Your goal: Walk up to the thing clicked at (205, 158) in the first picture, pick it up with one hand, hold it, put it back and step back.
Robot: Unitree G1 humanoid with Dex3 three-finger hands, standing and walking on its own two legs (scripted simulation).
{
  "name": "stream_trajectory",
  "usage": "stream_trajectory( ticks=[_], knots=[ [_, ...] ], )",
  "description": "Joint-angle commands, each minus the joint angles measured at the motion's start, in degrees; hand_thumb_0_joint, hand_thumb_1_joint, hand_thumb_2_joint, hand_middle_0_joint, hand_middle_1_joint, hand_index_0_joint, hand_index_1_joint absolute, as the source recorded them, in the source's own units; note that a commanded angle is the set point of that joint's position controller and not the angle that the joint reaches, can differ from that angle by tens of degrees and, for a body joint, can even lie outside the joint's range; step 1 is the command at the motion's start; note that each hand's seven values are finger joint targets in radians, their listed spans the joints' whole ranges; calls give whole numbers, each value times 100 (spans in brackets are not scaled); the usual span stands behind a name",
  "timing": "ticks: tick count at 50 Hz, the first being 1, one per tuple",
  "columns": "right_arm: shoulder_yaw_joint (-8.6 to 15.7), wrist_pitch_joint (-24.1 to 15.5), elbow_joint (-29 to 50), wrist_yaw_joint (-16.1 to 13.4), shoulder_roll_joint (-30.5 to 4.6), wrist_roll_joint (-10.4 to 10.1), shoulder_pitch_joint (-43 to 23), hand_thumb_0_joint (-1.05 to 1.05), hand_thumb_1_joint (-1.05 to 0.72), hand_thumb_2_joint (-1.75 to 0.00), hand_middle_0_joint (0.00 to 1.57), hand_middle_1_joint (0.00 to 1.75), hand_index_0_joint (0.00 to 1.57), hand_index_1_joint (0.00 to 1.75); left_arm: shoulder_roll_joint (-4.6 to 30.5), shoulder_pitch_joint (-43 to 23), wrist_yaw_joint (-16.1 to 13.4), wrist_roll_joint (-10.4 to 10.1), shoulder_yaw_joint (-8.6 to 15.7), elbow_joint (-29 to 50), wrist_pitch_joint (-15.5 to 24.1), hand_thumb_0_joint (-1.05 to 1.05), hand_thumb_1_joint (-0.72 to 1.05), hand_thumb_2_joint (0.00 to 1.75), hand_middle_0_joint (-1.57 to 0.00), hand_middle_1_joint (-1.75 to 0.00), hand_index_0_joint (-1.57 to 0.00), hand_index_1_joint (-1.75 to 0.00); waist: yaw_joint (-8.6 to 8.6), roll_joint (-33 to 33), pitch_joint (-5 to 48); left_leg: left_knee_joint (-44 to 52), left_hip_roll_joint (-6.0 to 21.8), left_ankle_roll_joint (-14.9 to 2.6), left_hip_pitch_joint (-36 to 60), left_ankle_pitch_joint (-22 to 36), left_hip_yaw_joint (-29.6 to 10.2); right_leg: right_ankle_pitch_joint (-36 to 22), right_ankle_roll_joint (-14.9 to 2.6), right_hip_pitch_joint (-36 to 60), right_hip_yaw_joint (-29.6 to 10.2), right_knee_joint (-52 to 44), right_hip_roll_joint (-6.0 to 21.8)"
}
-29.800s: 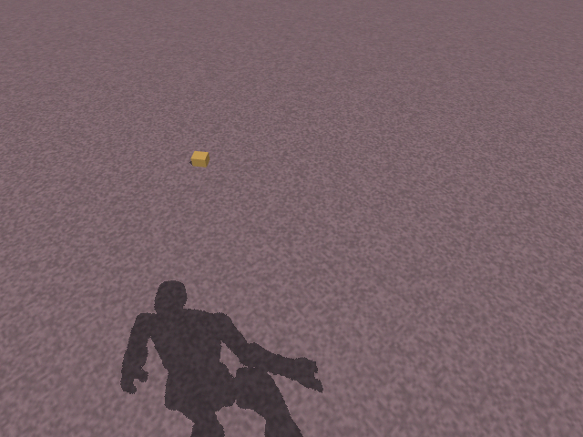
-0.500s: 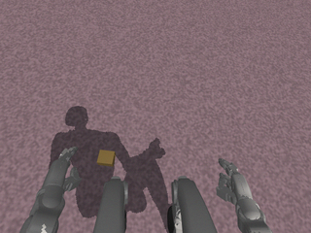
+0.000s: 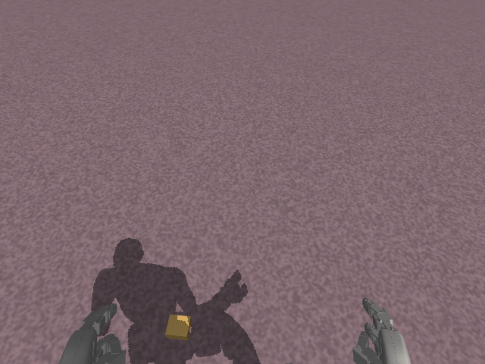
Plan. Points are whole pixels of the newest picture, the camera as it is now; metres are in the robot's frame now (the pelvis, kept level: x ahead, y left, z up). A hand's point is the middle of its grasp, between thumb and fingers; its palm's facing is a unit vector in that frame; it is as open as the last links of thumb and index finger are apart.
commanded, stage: home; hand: left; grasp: from above
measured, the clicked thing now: (179, 327) +0.39 +0.19 -0.68
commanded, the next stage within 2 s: stand in 2.00 s
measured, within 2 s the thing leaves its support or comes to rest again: neither
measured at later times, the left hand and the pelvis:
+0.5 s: hand out of the picture +0.16 +0.17 -0.04, palm faces +0.06 -0.98 -0.20, open 7.4 cm; pelvis +0.00 -0.01 +0.01, yaw +1 degrees
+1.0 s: hand out of the picture +0.16 +0.16 -0.04, palm faces +0.05 -0.98 -0.20, open 7.4 cm; pelvis +0.00 -0.01 +0.00, yaw +1 degrees
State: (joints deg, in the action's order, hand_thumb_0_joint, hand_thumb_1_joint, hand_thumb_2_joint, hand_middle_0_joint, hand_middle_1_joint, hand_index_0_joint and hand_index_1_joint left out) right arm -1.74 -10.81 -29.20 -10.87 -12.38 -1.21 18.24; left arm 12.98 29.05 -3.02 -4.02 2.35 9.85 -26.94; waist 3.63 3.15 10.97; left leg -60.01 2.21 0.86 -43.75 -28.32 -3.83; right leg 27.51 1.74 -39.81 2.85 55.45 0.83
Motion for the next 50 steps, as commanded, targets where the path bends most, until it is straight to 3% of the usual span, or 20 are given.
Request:
stream_trajectory(
  ticks=[1, 6, 13, 20, 27, 30, 50],
  knots=[
    [272, -439, 875, -34, -664, 42, -464, 0, -90, -90, 20, 30, 20, 30, 481, -9, 72, 83, 259, 976, 177, 0, 90, 90, -20, -30, -20, -30, -63, 45, 191, 1142, -191, -118, 868, 1204, 164, -1020, -180, 347, 231, -969, -265],
    [291, -542, 813, -8, -716, 72, -498, 0, -90, -90, 20, 30, 20, 30, 515, -268, 164, 111, 278, 894, 249, 0, 90, 90, -20, -30, -20, -30, -61, -5, 66, 1190, -205, -122, 973, 1212, 181, -1020, -165, 396, 225, -989, -248],
    [305, -600, 739, 11, -724, 106, -555, 0, -90, -90, 20, 30, 20, 30, 548, -244, 163, 158, 286, 910, 334, 0, 90, 90, -20, -30, -20, -30, -107, 85, 362, 1121, -200, -95, 1176, 1706, 138, -1448, -172, 555, 203, -884, -244],
    [271, -612, 736, 0, -709, 113, -648, 0, -90, -90, 20, 30, 20, 30, 544, -223, 143, 177, 297, 771, 334, 0, 90, 90, -20, -30, -20, -30, -139, -49, 240, 1151, -236, -135, 1026, 1279, 192, -1158, -145, 551, 155, -1009, -206],
    [286, -621, 709, -15, -702, 109, -632, 0, -90, -90, 20, 30, 20, 30, 535, -235, 142, 163, 277, 812, 364, 0, 90, 90, -20, -30, -20, -30, -149, -98, 312, 1121, -225, -136, 1017, 1343, 180, -1216, -144, 576, 154, -974, -209],
    [284, -632, 723, -19, -701, 114, -643, 0, -90, -90, 20, 30, 20, 30, 553, -272, 157, 159, 309, 851, 366, 0, 90, 90, -20, -30, -20, -30, -154, -37, 184, 1175, -219, -134, 940, 1045, 195, -934, -145, 498, 145, -1020, -212],
    [302, -698, 687, -50, -717, 95, -621, 0, -90, -90, 20, 30, 20, 30, 553, -277, 188, 165, 300, 778, 285, 0, 90, 90, -20, -30, -20, -30, -132, -128, 161, 1120, -230, -150, 920, 900, 267, -809, -118, 403, 75, -1091, -181]
  ],
)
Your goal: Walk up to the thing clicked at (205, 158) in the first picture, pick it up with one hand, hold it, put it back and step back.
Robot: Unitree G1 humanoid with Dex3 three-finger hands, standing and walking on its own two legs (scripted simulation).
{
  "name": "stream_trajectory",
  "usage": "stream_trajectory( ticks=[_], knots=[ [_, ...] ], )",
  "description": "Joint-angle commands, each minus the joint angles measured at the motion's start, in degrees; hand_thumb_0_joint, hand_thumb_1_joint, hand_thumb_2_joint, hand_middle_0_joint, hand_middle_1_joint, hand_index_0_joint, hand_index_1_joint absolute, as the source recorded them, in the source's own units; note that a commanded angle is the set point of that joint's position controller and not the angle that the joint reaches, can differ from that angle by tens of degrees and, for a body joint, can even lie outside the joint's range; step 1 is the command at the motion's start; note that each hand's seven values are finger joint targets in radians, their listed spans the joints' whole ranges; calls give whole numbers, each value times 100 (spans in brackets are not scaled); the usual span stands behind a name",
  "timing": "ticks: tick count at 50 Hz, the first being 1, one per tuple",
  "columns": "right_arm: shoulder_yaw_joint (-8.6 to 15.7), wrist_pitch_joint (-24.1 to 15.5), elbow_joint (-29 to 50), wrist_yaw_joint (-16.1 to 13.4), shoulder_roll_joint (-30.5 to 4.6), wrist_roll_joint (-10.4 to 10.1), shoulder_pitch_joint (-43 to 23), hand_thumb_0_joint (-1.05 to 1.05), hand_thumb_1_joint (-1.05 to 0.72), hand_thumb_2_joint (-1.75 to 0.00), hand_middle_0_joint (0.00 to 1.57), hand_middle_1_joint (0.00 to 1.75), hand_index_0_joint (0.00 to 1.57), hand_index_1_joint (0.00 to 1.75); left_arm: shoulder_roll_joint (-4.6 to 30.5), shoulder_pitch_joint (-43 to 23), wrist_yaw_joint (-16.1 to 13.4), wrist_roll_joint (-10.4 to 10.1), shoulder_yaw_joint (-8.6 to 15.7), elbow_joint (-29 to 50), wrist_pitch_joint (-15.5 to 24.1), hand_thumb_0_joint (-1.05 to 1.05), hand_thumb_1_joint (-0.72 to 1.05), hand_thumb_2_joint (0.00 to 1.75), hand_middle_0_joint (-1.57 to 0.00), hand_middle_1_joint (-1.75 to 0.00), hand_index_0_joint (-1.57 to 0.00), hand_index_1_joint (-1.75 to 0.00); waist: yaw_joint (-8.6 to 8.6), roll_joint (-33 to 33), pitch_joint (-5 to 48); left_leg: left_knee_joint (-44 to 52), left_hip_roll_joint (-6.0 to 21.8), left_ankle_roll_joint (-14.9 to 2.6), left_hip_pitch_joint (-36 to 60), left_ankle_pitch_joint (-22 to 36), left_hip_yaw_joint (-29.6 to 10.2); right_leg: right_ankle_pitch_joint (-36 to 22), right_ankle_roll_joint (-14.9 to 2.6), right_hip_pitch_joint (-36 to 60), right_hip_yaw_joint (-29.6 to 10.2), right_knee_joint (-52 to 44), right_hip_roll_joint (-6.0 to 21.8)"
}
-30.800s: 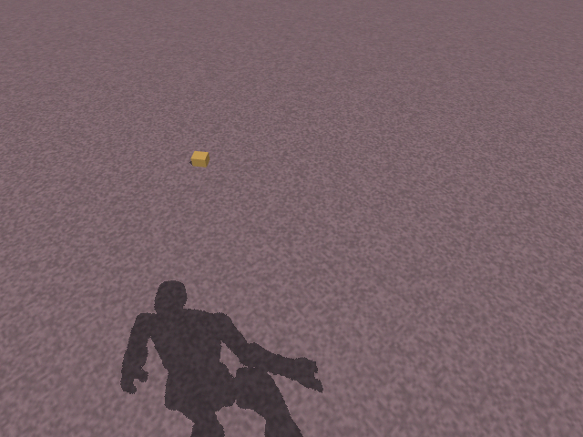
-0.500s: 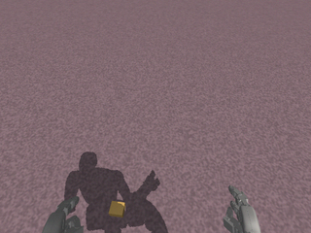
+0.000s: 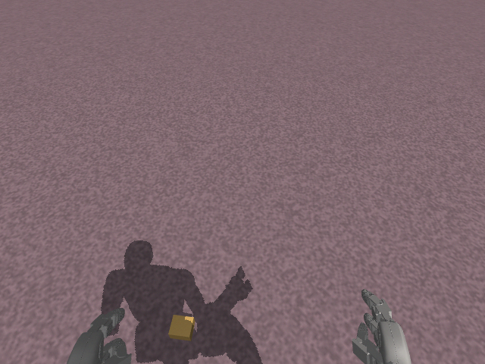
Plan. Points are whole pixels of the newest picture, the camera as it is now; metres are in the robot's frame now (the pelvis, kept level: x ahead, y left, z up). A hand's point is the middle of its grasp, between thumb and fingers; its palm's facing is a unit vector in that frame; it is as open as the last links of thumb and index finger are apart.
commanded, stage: home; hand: left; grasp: from above
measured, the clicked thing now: (182, 327) +0.39 +0.20 -0.69
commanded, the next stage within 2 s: stand in 1.00 s
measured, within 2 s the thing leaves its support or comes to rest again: neither
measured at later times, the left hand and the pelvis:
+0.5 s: hand (126, 355) +0.17 +0.18 -0.04, palm faces +0.04 -0.98 -0.20, open 7.4 cm; pelvis +0.01 +0.00 +0.00, yaw +0 degrees
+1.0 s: hand (124, 354) +0.17 +0.18 -0.04, palm faces +0.04 -0.98 -0.20, open 7.4 cm; pelvis +0.01 +0.01 +0.00, yaw +0 degrees
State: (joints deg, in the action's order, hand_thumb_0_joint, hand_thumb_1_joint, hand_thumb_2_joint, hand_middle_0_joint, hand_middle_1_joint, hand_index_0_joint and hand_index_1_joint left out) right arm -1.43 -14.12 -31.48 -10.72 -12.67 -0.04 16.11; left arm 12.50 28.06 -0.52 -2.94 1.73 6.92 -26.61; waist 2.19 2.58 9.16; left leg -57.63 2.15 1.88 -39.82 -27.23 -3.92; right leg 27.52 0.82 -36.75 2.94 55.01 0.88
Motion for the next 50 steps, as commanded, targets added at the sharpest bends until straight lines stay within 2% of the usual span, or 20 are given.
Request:
stream_trajectory(
  ticks=[1, 5, 8, 10, 16, 26, 28, 31, 33, 34, 36, 38, 39, 41, 42, 44, 46, 47, 48, 50],
  knots=[
    [263, -374, 908, -65, -671, -19, -430, 0, -90, -90, 20, 30, 20, 30, 608, -238, -63, 44, 360, 1180, 275, 0, 90, 90, -20, -30, -20, -30, 3, -47, 329, 900, -219, -248, 497, 776, 247, -794, -29, 115, 83, -1029, -189],
    [268, -371, 940, -70, -674, -37, -449, 0, -90, -90, 20, 30, 20, 30, 617, -135, -70, 35, 364, 1105, 262, 0, 90, 90, -20, -30, -20, -30, -13, -240, 403, 832, -226, -269, 496, 871, 266, -882, -13, 176, 64, -1077, -177],
    [274, -382, 909, -72, -668, -19, -405, 0, -90, -90, 20, 30, 20, 30, 623, -132, -67, 49, 364, 1212, 272, 0, 90, 90, -20, -30, -20, -30, -4, 27, 500, 818, -235, -249, 569, 937, 277, -963, -25, 149, 46, -1024, -173],
    [275, -395, 883, -67, -691, -19, -404, 0, -90, -90, 20, 30, 20, 30, 607, -151, -58, 46, 357, 1144, 277, 0, 90, 90, -20, -30, -20, -30, 2, 7, 347, 896, -205, -239, 544, 874, 245, -882, -40, 108, 89, -970, -207],
    [290, -366, 879, -63, -672, -14, -383, 0, -90, -90, 20, 30, 20, 30, 572, -8, -66, 42, 347, 1070, 297, 0, 90, 90, -20, -30, -20, -30, 4, -68, 542, 817, -193, -237, 633, 1248, 207, -1208, -43, 232, 106, -891, -216],
    [303, -340, 897, -48, -695, -16, -386, 0, -90, -90, 20, 30, 20, 30, 635, -97, -77, 53, 381, 1231, 285, 0, 90, 90, -20, -30, -20, -30, -22, 59, 509, 868, -174, -213, 663, 1261, 188, -1194, -63, 195, 127, -876, -222],
    [296, -345, 909, -44, -698, -14, -393, 0, -90, -90, 20, 30, 20, 30, 610, -119, -71, 38, 364, 1197, 282, 0, 90, 90, -20, -30, -20, -30, 26, -3, 418, 853, -180, -231, 636, 1216, 185, -1177, -41, 185, 131, -906, -224],
    [312, -313, 914, -43, -706, -20, -385, 0, -90, -90, 20, 30, 20, 30, 658, -5, -73, 42, 380, 1132, 270, 0, 90, 90, -20, -30, -20, -30, 11, 17, 575, 814, -180, -223, 702, 1447, 185, -1373, -52, 246, 114, -844, -218],
    [309, -301, 927, -36, -697, -14, -377, 0, -90, -90, 20, 30, 20, 30, 656, -36, -83, 47, 382, 1147, 274, 0, 90, 90, -20, -30, -20, -30, 0, -15, 439, 840, -175, -221, 609, 1339, 171, -1276, -52, 203, 131, -851, -218],
    [283, -309, 921, -32, -663, -16, -379, 0, -90, -90, 20, 30, 20, 30, 514, -29, -66, 21, 280, 1106, 269, 0, 90, 90, -20, -30, -20, -30, 3, -43, 399, 813, -184, -228, 589, 1320, 188, -1270, -40, 196, 137, -888, -212],
    [312, -303, 971, -38, -696, -19, -406, 0, -90, -90, 20, 30, 20, 30, 686, -18, -92, 25, 440, 1212, 274, 0, 90, 90, -20, -30, -20, -30, -37, -1, 590, 821, -189, -225, 621, 1321, 180, -1268, -48, 257, 121, -862, -213],
    [296, -287, 969, -29, -687, -28, -384, 0, -90, -90, 20, 30, 20, 30, 593, -103, -69, 29, 328, 1179, 265, 0, 90, 90, -20, -30, -20, -30, 21, -31, 360, 817, -196, -241, 544, 1130, 211, -1118, -37, 143, 111, -937, -199],
    [308, -286, 958, -34, -715, -27, -390, 0, -90, -90, 20, 30, 20, 30, 709, -89, -83, 35, 425, 1235, 266, 0, 90, 90, -20, -30, -20, -30, 0, -57, 415, 851, -190, -242, 562, 1079, 183, -1063, -42, 174, 116, -923, -204],
    [292, -289, 978, -20, -676, -30, -392, 0, -90, -90, 20, 30, 20, 30, 583, -63, -61, 20, 314, 1248, 260, 0, 90, 90, -20, -30, -20, -30, 2, 76, 495, 859, -184, -226, 582, 1141, 165, -1114, -56, 164, 125, -883, -216],
    [316, -277, 955, -30, -710, -33, -384, 0, -90, -90, 20, 30, 20, 30, 718, -60, -83, 21, 442, 1323, 263, 0, 90, 90, -20, -30, -20, -30, -27, 70, 489, 857, -181, -226, 581, 1139, 159, -1097, -57, 198, 127, -879, -207],
    [278, -282, 974, -27, -651, -34, -369, 0, -90, -90, 20, 30, 20, 30, 488, 21, -75, 43, 227, 1127, 252, 0, 90, 90, -20, -30, -20, -30, 24, -78, 419, 831, -183, -232, 569, 1195, 185, -1157, -49, 165, 132, -875, -220],
    [316, -276, 991, -35, -689, -36, -353, 0, -90, -90, 20, 30, 20, 30, 669, -53, -95, 20, 419, 1369, 284, 0, 90, 90, -20, -30, -20, -30, 4, 49, 671, 774, -188, -229, 653, 1383, 175, -1344, -48, 259, 116, -836, -206],
    [317, -268, 961, -28, -703, -29, -360, 0, -90, -90, 20, 30, 20, 30, 715, -2, -102, 38, 448, 1249, 272, 0, 90, 90, -20, -30, -20, -30, -19, -7, 572, 805, -171, -220, 631, 1358, 164, -1285, -57, 228, 133, -816, -220],
    [306, -266, 969, -23, -666, -22, -341, 0, -90, -90, 20, 30, 20, 30, 584, 38, -86, 55, 305, 1218, 277, 0, 90, 90, -20, -30, -20, -30, 17, 42, 545, 757, -186, -222, 642, 1414, 190, -1361, -54, 195, 118, -831, -204],
    [311, -267, 948, -32, -689, -23, -347, 0, -90, -90, 20, 30, 20, 30, 673, -11, -96, 36, 400, 1246, 278, 0, 90, 90, -20, -30, -20, -30, -14, 57, 544, 779, -175, -216, 642, 1398, 176, -1339, -52, 218, 131, -818, -215]
  ],
)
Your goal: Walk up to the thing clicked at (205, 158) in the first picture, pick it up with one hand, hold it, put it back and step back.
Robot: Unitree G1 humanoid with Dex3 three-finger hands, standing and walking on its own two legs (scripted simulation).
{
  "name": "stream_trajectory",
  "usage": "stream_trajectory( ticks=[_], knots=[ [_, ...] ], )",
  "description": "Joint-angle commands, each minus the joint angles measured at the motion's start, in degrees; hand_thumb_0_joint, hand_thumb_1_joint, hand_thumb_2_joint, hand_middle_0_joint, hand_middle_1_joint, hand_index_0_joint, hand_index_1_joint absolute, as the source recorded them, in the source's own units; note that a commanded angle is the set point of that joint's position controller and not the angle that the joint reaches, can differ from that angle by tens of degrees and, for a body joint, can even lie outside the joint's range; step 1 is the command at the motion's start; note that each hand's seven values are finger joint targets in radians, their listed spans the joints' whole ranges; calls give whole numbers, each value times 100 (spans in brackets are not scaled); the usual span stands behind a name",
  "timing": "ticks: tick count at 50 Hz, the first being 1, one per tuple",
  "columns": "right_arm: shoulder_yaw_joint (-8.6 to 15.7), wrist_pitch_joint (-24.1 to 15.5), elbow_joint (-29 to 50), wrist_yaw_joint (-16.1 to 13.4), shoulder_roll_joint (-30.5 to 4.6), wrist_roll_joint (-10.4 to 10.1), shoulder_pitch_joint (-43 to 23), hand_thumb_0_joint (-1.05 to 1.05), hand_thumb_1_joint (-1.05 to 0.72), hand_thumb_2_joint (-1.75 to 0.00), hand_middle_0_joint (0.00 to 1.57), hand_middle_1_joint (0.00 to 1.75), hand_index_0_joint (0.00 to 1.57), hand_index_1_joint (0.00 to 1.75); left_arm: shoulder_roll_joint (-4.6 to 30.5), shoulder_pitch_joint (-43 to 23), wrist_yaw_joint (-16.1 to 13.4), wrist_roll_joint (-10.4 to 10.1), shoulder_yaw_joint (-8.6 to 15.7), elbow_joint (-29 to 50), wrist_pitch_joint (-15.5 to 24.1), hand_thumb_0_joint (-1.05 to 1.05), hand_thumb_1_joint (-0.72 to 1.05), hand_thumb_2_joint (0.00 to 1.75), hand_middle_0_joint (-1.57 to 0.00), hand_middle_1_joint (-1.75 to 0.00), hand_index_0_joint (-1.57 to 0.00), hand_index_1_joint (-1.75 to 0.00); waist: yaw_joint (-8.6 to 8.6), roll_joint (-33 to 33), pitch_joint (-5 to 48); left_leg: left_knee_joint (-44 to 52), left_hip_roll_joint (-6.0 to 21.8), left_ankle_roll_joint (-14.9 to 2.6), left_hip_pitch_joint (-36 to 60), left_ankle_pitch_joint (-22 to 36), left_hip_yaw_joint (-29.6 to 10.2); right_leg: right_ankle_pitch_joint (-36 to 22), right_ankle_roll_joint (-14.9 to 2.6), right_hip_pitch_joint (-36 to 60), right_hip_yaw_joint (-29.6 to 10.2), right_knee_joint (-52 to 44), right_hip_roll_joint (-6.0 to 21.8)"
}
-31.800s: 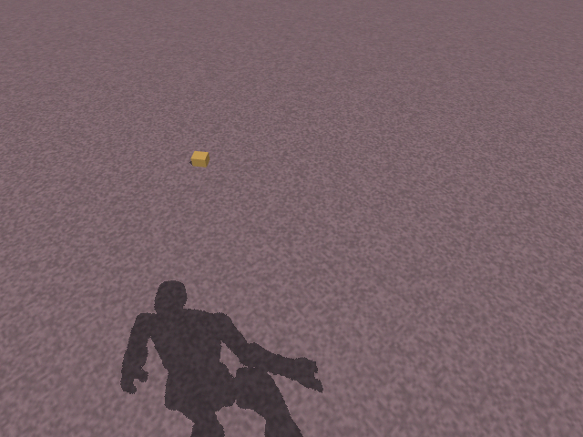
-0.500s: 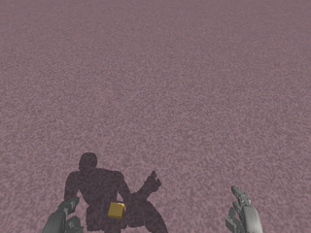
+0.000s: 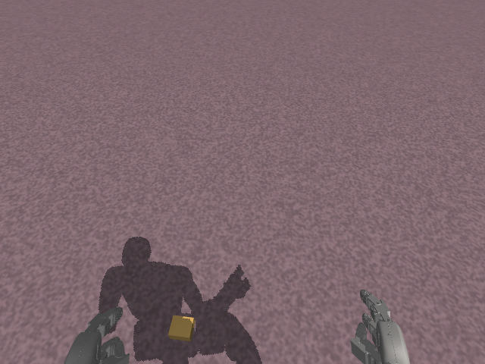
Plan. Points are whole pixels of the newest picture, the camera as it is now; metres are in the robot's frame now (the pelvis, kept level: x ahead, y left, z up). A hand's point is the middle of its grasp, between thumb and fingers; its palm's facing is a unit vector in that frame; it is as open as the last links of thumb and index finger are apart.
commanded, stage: stand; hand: left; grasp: from above
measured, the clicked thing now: (182, 328) +0.38 +0.19 -0.69
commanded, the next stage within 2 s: none
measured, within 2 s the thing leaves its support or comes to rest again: neither
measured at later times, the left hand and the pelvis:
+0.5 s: hand out of the picture +0.07 +0.24 -0.11, palm faces +0.02 -0.95 -0.32, open 7.4 cm; pelvis -0.01 +0.01 +0.04, yaw -1 degrees
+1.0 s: hand out of the picture +0.03 +0.24 -0.10, palm faces +0.02 -0.94 -0.33, open 7.4 cm; pelvis -0.01 +0.00 +0.07, yaw +0 degrees
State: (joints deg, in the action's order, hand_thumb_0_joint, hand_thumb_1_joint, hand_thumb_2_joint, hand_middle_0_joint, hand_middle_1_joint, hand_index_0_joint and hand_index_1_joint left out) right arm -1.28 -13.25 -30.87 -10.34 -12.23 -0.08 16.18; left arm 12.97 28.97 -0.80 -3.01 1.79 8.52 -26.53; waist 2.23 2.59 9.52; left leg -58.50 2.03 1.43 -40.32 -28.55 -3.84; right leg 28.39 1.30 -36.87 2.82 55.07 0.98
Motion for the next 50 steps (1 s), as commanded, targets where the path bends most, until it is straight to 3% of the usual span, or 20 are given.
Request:
stream_trajectory(
  ticks=[1, 4, 5, 6, 7, 9, 12, 17, 20, 22, 27, 31, 35, 39, 44, 46, 50],
  knots=[
    [304, -341, 898, -73, -740, -21, -350, 0, -90, -90, 20, 30, 20, 30, 612, -81, -70, 39, 374, 1055, 268, 0, 90, 90, -20, -30, -20, -30, 14, -35, 504, 826, -171, -186, 658, 1513, 180, -1435, -89, 230, 124, -857, -211],
    [268, -361, 932, -68, -715, -29, -385, 0, -90, -90, 20, 30, 20, 30, 528, -188, -63, 28, 295, 1110, 261, 0, 90, 90, -20, -30, -20, -30, 9, -32, 373, 894, -179, -189, 579, 1269, 184, -1214, -93, 172, 135, -903, -213],
    [463, 291, -516, 273, -1349, 691, -759, 0, -90, -90, 20, 30, 20, 30, 1092, -1874, -292, 644, 269, -901, 1504, 0, 90, 90, -20, -30, -20, -30, -422, -317, -1019, 1390, 88, -465, 678, 2191, 17, -1238, -397, 1037, -348, -1109, 194],
    [581, 524, -488, 444, -1439, 647, -754, 0, -90, -90, 20, 30, 20, 30, 1187, -1206, -270, 690, 419, -1857, 1900, 0, 90, 90, -20, -30, -20, -30, -469, -684, -474, 1327, 60, -534, 1066, 2294, 148, -1377, -573, 1285, -676, -1286, 285],
    [622, 642, -386, 538, -1474, 678, -641, 0, -90, -90, 20, 30, 20, 30, 1224, -1133, -236, 701, 406, -2156, 2086, 0, 90, 90, -20, -30, -20, -30, -311, -627, -392, 1261, -15, -530, 1257, 2159, 110, -1448, -655, 1111, -805, -1410, 277],
    [593, 732, -691, 738, -1323, 459, -665, 0, -90, -90, 20, 30, 20, 30, 1265, -1387, -197, 714, 321, -2716, 2321, 0, 90, 90, -20, -30, -20, -30, -324, -397, -45, 1409, -68, -498, 1676, 2312, 124, -2100, -591, 1646, -882, -1287, 416],
    [622, 827, -912, 905, -1226, 275, -831, 0, -90, -90, 20, 30, 20, 30, 1239, -1694, -178, 585, 361, -3420, 2376, 0, 90, 90, -20, -30, -20, -30, -401, -583, -237, 1698, -91, -471, 1912, 1792, 79, -1386, -448, 1527, -797, -1697, 432],
    [665, 987, -1435, 925, -1251, 319, -812, 0, -90, -90, 20, 30, 20, 30, 1178, -1950, -180, 585, 354, -4537, 2591, 0, 90, 90, -20, -30, -20, -30, -336, -207, -573, 2376, 79, -492, 2146, 1362, -127, -1224, -323, 1710, -658, -2070, 392],
    [669, 1017, -1666, 900, -1337, 297, -873, 0, -90, -90, 20, 30, 20, 30, 1109, -1855, -176, 558, 342, -5107, 2644, 0, 90, 90, -20, -30, -20, -30, -395, 123, -644, 2857, 272, -509, 2180, 1491, -399, -1498, -249, 2118, -465, -2220, 309],
    [645, 1026, -1831, 867, -1328, 277, -833, 0, -90, -90, 20, 30, 20, 30, 1138, -1884, -173, 531, 338, -5411, 2687, 0, 90, 90, -20, -30, -20, -30, -377, -64, -614, 2891, 284, -456, 2530, 2124, -311, -1920, -259, 2275, -527, -2377, 365],
    [617, 1097, -2251, 802, -1399, 214, -723, 0, -90, -90, 20, 30, 20, 30, 1228, -1864, -195, 478, 307, -6091, 2717, 0, 90, 90, -20, -30, -20, -30, -325, -150, -749, 3245, 280, -383, 2843, 2596, -215, -2469, -232, 2763, -546, -2869, 469],
    [591, 1141, -2509, 786, -1458, 188, -708, 0, -90, -90, 20, 30, 20, 30, 1234, -1977, -191, 467, 275, -6446, 2676, 0, 90, 90, -20, -30, -20, -30, -297, -64, -950, 3746, 345, -340, 2948, 2179, -265, -2066, -178, 2900, -502, -3122, 445],
    [595, 1192, -2653, 803, -1485, 186, -820, 0, -90, -90, 20, 30, 20, 30, 1255, -1928, -162, 499, 247, -6754, 2665, 0, 90, 90, -20, -30, -20, -30, -316, -153, -1316, 4134, 334, -308, 2775, 1179, -331, -1618, -170, 2848, -490, -3349, 412],
    [585, 1194, -2772, 835, -1468, 160, -807, 0, -90, -90, 20, 30, 20, 30, 1310, -1914, -156, 500, 234, -6934, 2717, 0, 90, 90, -20, -30, -20, -30, -286, -254, -1248, 4113, 299, -286, 3011, 1430, -251, -1752, -153, 2862, -557, -3584, 471],
    [563, 1232, -2848, 861, -1454, 161, -882, 0, -90, -90, 20, 30, 20, 30, 1367, -2030, -150, 496, 232, -7033, 2730, 0, 90, 90, -20, -30, -20, -30, -264, -323, -1372, 4109, 301, -270, 3025, 1315, -212, -1407, -143, 2739, -584, -3759, 477],
    [544, 1212, -2880, 865, -1472, 153, -853, 0, -90, -90, 20, 30, 20, 30, 1359, -2047, -147, 481, 219, -7037, 2763, 0, 90, 90, -20, -30, -20, -30, -259, -310, -1224, 4033, 329, -283, 3158, 1795, -179, -1826, -167, 2861, -633, -3783, 554],
    [506, 1209, -2941, 868, -1464, 148, -868, 0, -90, -90, 20, 30, 20, 30, 1421, -2124, -159, 458, 234, -7102, 2774, 0, 90, 90, -20, -30, -20, -30, -242, -325, -1149, 4024, 324, -276, 3183, 1990, -130, -2117, -148, 3032, -643, -3802, 580]
  ],
)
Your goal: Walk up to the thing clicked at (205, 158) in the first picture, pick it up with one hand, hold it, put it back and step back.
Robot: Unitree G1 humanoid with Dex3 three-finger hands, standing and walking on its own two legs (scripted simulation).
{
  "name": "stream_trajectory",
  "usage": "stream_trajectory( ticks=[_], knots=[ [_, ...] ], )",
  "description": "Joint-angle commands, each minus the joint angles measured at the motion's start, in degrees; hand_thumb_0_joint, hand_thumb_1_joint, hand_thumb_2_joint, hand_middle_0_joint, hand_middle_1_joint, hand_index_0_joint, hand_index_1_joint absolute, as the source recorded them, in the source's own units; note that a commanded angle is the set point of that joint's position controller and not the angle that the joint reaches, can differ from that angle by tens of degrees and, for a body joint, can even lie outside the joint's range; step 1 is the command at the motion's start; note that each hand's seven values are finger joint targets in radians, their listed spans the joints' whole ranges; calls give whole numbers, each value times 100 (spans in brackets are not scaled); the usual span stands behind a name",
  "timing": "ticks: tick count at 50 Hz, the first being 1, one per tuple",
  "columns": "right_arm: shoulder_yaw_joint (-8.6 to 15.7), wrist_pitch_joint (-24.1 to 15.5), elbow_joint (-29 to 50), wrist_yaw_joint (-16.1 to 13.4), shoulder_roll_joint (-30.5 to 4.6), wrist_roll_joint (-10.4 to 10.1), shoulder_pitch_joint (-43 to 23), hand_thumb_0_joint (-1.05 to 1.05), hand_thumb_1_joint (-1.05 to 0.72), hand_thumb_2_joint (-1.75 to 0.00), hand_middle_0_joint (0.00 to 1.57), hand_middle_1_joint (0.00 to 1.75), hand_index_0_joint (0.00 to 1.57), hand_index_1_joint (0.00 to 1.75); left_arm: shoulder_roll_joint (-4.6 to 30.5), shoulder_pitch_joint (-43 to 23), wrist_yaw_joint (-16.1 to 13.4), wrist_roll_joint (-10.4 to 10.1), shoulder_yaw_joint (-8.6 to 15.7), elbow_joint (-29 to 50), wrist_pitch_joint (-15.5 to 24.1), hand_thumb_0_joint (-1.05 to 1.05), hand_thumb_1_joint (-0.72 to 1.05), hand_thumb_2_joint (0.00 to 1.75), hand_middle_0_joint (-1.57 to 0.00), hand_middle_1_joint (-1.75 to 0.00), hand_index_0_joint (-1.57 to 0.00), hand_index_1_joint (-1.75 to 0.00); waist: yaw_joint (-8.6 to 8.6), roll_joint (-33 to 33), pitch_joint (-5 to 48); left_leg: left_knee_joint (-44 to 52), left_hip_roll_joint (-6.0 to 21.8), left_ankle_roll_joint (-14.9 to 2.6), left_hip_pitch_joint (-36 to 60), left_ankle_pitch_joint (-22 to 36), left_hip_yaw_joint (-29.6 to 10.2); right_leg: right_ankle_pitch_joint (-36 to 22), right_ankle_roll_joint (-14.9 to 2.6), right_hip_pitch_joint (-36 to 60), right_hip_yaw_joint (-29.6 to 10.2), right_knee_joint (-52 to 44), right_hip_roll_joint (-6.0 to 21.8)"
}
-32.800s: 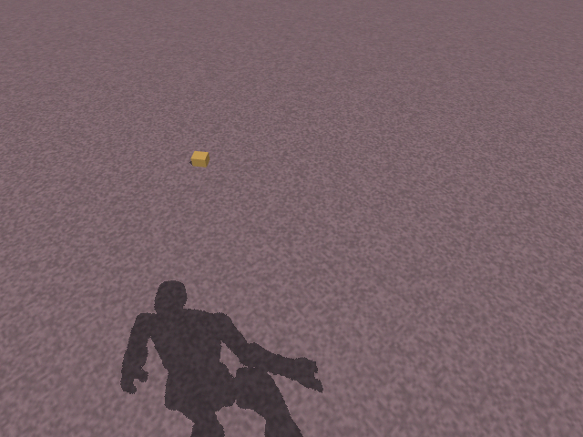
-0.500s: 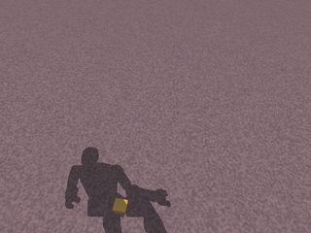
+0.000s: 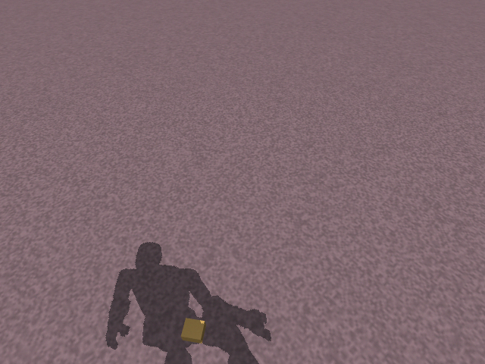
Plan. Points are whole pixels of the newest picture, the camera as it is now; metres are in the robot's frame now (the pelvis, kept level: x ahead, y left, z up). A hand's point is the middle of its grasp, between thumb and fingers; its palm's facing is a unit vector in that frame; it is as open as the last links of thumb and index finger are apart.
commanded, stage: stand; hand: left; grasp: from above
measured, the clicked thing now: (193, 330) +0.39 +0.19 -0.75
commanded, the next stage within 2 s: step back in 1.62 s
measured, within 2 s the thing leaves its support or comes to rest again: neither
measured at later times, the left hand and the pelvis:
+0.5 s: hand out of the picture +0.07 +0.23 -0.16, palm faces +0.00 -0.95 -0.32, open 7.4 cm; pelvis +0.01 -0.01 +0.00, yaw +0 degrees
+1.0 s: hand out of the picture +0.08 +0.24 -0.16, palm faces -0.01 -0.94 -0.33, open 7.4 cm; pelvis +0.01 -0.01 +0.00, yaw -1 degrees
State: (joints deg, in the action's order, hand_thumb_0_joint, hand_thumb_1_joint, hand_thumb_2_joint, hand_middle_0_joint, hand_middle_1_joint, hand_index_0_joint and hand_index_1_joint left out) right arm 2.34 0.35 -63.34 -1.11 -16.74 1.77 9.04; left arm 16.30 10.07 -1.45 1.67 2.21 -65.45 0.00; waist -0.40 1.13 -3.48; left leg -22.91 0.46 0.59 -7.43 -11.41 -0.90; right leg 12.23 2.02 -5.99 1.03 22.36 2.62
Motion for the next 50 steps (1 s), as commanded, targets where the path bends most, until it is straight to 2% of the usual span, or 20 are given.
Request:
stream_trajectory(
  ticks=[1, 3, 8, 13, 27, 30, 33, 35, 36, 42, 43, 44, 46, 50],
  knots=[
    [131, -150, 289, -52, -1009, -44, -181, 0, -90, -90, 20, 30, 20, 30, 1093, -214, -92, -21, 191, 276, 119, 0, 90, 90, -20, -30, -20, -30, -6, -164, 141, 480, 482, -186, -78, 309, -422, -525, -213, -56, -446, -538, 404],
    [118, -160, 283, -51, -1032, -48, -175, 0, -90, -90, 20, 30, 20, 30, 1127, -264, -92, -26, 197, 261, 119, 0, 90, 90, -20, -30, -20, -30, 5, -230, 173, 489, 500, -186, -51, 490, -421, -627, -216, -13, -449, -550, 413],
    [93, -164, 215, -65, -1122, -47, -221, 0, -90, -90, 20, 30, 20, 30, 1150, -324, -65, -38, 194, 241, 100, 0, 90, 90, -20, -30, -20, -30, -10, -27, 177, 558, 552, -177, -40, 426, -416, -571, -247, 9, -471, -569, 410],
    [73, -156, 205, -49, -1163, -56, -279, 0, -90, -90, 20, 30, 20, 30, 1176, -375, -31, -25, 184, 207, 89, 0, 90, 90, -20, -30, -20, -30, 1, -95, 84, 646, 547, -172, -172, 59, -433, -250, -238, -56, -439, -616, 363],
    [36, -203, 152, -42, -1272, -79, -320, 0, -90, -90, 20, 30, 20, 30, 1222, -509, -7, -63, 150, 239, 134, 0, 90, 90, -20, -30, -20, -30, 28, -121, 439, 502, 636, -156, 168, 1113, -369, -1076, -228, 129, -426, -572, 433],
    [26, -196, 132, -42, -1317, -85, -322, 0, -90, -90, 20, 30, 20, 30, 1229, -545, 3, -69, 144, 254, 130, 0, 90, 90, -20, -30, -20, -30, 29, -65, 391, 531, 633, -158, 93, 1028, -341, -1061, -219, 160, -432, -595, 439],
    [21, -195, 128, -36, -1286, -78, -382, 0, -90, -90, 20, 30, 20, 30, 1264, -537, 6, -69, 148, 233, 108, 0, 90, 90, -20, -30, -20, -30, 17, -70, 322, 640, 640, -154, 79, 696, -363, -698, -230, 40, -410, -625, 412],
    [22, -197, 115, -27, -1299, -73, -369, 0, -90, -90, 20, 30, 20, 30, 1293, -596, 9, -67, 149, 252, 117, 0, 90, 90, -20, -30, -20, -30, 40, -121, 281, 643, 643, -147, 50, 757, -357, -747, -243, 35, -437, -629, 425],
    [28, -193, 118, -27, -1321, -71, -389, 0, -90, -90, 20, 30, 20, 30, 1284, -575, 12, -75, 150, 244, 112, 0, 90, 90, -20, -30, -20, -30, 27, -48, 289, 661, 632, -159, 9, 566, -351, -629, -236, 23, -441, -661, 418],
    [46, -205, 109, -8, -1374, -76, -457, 0, -90, -90, 20, 30, 20, 30, 1287, -570, 36, -74, 125, 246, 118, 0, 90, 90, -20, -30, -20, -30, 19, -49, 274, 707, 659, -154, 38, 495, -395, -486, -266, -39, -448, -652, 417],
    [40, -201, 102, 1, -1357, -78, -434, 0, -90, -90, 20, 30, 20, 30, 1303, -587, 39, -79, 130, 248, 121, 0, 90, 90, -20, -30, -20, -30, 43, -60, 245, 738, 626, -149, -45, 324, -381, -418, -255, -37, -452, -684, 410],
    [43, -203, 108, 3, -1362, -75, -444, 0, -90, -90, 20, 30, 20, 30, 1337, -569, 41, -71, 134, 269, 132, 0, 90, 90, -20, -30, -20, -30, 32, -80, 272, 732, 638, -167, -28, 349, -387, -489, -262, -19, -458, -682, 421],
    [43, -218, 135, 13, -1363, -79, -461, 0, -90, -90, 20, 30, 20, 30, 1350, -588, 35, -71, 135, 292, 159, 0, 90, 90, -20, -30, -20, -30, 42, -146, 450, 626, 673, -172, 146, 870, -364, -850, -261, 55, -468, -617, 464],
    [35, -226, 113, 5, -1370, -91, -420, 0, -90, -90, 20, 30, 20, 30, 1365, -592, 26, -90, 131, 302, 163, 0, 90, 90, -20, -30, -20, -30, 58, -95, 535, 587, 677, -164, 244, 1134, -332, -1123, -255, 110, -455, -580, 472]
  ],
)
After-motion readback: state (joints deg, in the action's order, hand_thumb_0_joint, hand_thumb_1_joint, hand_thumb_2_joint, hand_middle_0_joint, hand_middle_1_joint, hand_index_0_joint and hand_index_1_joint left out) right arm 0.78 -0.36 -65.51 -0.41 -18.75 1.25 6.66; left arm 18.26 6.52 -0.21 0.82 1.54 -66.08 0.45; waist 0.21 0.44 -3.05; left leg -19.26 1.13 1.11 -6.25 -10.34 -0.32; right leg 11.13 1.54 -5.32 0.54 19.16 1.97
